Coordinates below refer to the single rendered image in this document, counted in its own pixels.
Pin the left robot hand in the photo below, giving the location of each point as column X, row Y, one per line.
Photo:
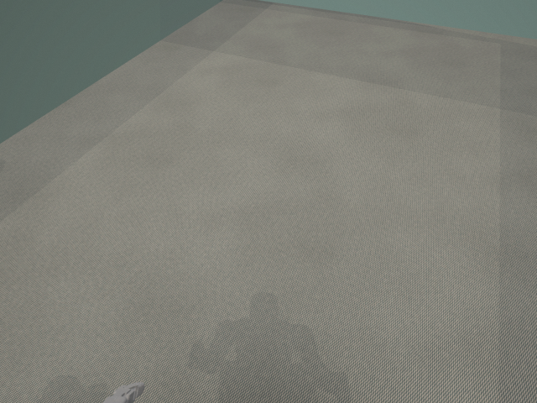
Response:
column 126, row 393

